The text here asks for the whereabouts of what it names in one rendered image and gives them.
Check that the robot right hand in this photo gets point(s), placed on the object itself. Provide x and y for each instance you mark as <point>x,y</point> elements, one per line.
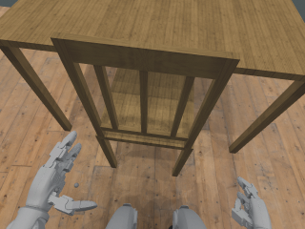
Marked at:
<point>255,213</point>

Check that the robot right thigh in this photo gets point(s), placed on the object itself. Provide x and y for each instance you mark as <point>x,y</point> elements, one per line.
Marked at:
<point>185,218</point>

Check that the robot left thigh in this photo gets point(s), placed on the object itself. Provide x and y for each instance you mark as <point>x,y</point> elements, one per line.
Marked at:
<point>125,217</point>

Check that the chair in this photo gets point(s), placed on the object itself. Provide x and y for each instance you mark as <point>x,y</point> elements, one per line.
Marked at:
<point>151,100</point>

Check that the robot thigh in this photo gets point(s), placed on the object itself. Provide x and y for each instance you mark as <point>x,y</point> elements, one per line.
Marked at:
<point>185,218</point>
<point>125,217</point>

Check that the left robot forearm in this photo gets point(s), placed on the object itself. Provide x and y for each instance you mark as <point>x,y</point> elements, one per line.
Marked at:
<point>29,217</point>

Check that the table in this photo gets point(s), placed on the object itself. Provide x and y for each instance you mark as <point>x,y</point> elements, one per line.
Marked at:
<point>269,36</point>

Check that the robot left hand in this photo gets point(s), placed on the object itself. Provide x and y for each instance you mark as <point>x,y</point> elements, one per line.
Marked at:
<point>51,175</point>

